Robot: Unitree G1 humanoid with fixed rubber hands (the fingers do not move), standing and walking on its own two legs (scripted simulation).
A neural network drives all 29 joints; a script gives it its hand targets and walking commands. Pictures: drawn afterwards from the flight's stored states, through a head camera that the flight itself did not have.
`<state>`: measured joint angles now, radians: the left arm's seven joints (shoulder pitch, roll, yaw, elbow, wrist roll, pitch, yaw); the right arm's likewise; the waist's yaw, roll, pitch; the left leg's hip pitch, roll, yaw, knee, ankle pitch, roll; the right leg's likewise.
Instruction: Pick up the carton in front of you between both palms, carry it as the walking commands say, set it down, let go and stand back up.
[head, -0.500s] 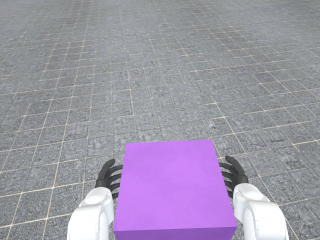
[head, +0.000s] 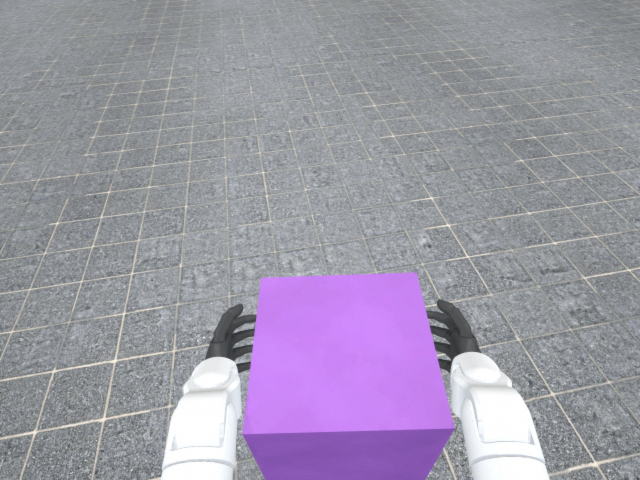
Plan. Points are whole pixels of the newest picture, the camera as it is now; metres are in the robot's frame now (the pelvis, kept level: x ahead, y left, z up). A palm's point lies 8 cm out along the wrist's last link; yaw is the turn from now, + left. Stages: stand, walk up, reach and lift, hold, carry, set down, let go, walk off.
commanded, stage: carry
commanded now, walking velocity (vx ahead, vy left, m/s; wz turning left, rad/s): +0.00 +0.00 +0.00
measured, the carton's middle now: (342, 387) +0.28 +0.00 -0.06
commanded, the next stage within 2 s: hold in 0.70 s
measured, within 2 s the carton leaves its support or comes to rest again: neither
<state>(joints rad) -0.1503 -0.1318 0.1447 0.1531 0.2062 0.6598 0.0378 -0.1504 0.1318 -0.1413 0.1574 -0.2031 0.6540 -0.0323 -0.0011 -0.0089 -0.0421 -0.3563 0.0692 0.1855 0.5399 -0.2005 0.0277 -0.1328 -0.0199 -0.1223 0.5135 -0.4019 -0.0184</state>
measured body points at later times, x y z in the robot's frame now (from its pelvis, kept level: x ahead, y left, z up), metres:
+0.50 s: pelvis -0.02 +0.00 +0.00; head -0.03 +0.00 +0.45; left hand +0.27 +0.15 +0.03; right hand +0.27 -0.15 +0.03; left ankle +0.05 +0.11 -0.73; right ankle -0.08 -0.09 -0.73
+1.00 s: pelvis -0.04 +0.00 +0.01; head -0.05 +0.02 +0.46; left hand +0.27 +0.11 +0.03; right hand +0.22 -0.19 +0.03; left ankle +0.05 +0.13 -0.73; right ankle -0.08 -0.10 -0.73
